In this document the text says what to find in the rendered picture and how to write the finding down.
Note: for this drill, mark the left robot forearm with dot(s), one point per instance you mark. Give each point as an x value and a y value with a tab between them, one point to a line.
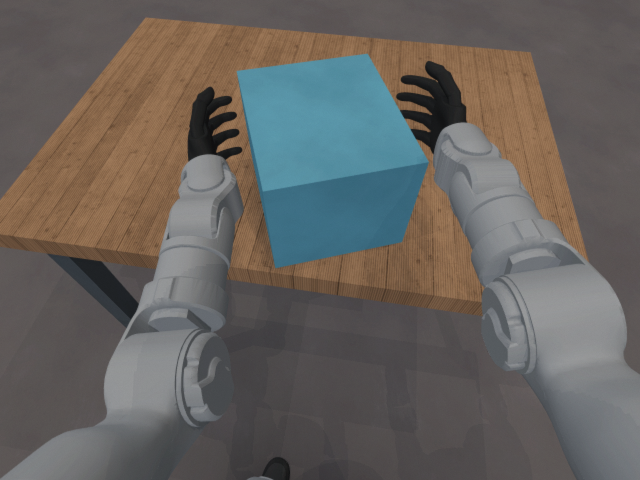
188	289

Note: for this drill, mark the right robot forearm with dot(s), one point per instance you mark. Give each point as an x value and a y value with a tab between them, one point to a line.
505	230

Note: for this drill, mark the robot left upper arm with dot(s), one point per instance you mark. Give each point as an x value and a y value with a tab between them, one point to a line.
161	390

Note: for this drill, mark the robot right hand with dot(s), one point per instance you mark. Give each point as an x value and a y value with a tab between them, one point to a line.
446	106

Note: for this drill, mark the robot right upper arm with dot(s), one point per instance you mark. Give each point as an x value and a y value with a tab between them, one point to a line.
562	330

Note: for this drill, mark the carton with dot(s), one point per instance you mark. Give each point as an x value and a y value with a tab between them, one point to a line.
337	166

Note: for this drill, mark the left robot foot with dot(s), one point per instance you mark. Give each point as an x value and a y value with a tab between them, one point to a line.
277	469

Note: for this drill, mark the robot left hand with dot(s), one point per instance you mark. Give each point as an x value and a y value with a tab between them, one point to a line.
200	139

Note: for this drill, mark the table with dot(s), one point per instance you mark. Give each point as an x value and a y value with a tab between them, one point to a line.
102	187

